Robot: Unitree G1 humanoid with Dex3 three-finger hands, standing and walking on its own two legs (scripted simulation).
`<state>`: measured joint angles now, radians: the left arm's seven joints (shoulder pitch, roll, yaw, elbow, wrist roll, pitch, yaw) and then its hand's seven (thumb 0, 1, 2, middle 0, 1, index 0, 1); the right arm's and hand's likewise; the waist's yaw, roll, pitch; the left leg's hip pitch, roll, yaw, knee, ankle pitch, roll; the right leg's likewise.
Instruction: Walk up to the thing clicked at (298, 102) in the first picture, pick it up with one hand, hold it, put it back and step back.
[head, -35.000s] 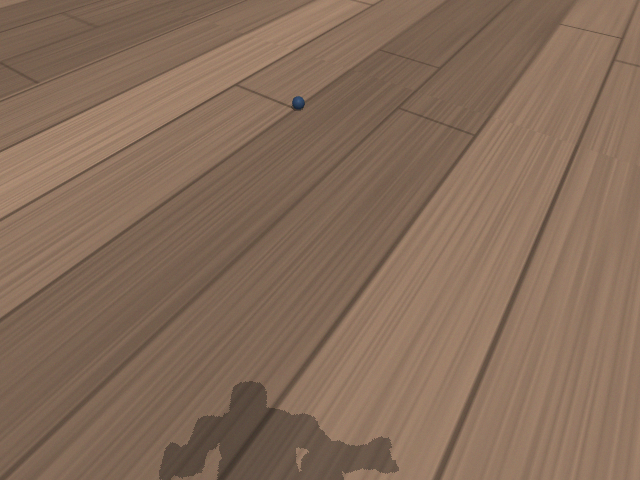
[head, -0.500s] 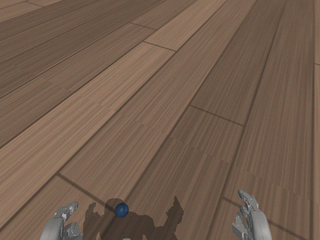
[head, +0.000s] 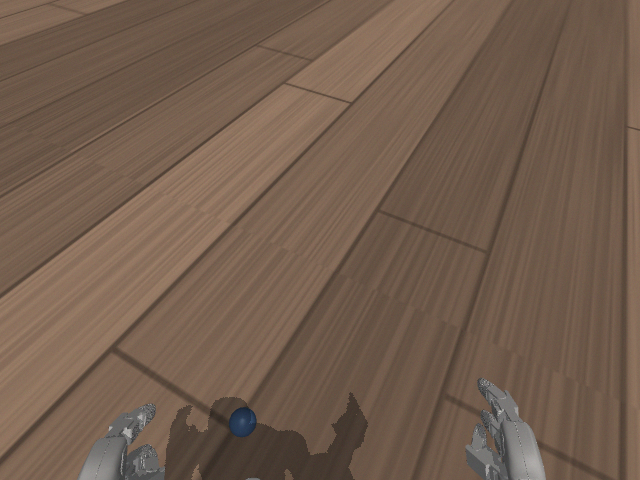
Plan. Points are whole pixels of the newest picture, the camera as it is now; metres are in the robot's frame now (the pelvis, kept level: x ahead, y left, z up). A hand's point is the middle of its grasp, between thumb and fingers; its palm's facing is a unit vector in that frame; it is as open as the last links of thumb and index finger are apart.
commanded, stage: home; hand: left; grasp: from above
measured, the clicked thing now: (242, 422) +0.40 +0.18 -0.67
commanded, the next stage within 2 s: stand in 0.10 s
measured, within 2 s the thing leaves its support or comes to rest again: neither
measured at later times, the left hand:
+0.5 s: hand out of the picture +0.10 +0.24 -0.11, palm faces +0.03 -0.94 -0.33, open 7.4 cm
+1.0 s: hand out of the picture +0.01 +0.25 -0.10, palm faces +0.02 -0.94 -0.34, open 7.3 cm
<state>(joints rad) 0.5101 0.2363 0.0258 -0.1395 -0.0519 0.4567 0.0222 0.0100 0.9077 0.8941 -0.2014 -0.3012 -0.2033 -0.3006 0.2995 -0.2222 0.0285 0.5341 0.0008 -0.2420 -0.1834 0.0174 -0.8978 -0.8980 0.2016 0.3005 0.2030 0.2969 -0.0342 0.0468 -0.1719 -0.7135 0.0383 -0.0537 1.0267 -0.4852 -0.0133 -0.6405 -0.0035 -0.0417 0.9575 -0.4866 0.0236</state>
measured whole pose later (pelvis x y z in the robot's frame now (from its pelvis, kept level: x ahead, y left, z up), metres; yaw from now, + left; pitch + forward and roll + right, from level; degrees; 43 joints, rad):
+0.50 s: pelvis -0.01 +0.01 +0.03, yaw +0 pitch -1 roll -1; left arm 0.23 0.30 0.04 0.75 0.05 0.06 0.04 0.01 0.91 0.89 -0.20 -0.30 -0.21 -0.30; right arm 0.20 -0.29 -0.05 0.89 -0.06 -0.03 -0.01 0.01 -0.90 -0.90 0.20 0.30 0.20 0.30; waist 0.02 -0.02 0.02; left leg -0.39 0.00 0.00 0.76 -0.37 0.01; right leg -0.34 -0.04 0.00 0.74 -0.39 0.04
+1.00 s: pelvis -0.02 +0.01 +0.06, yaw -1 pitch -5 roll +0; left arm 0.21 0.28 0.03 1.12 0.04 0.01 0.03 0.00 0.91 0.89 -0.20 -0.30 -0.21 -0.30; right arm 0.17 -0.28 -0.04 1.09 -0.03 0.00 -0.02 0.01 -0.90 -0.90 0.20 0.30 0.20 0.30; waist 0.02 0.01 0.06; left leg -0.14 -0.01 0.01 0.42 -0.18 0.01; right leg -0.11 -0.05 0.01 0.41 -0.20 0.05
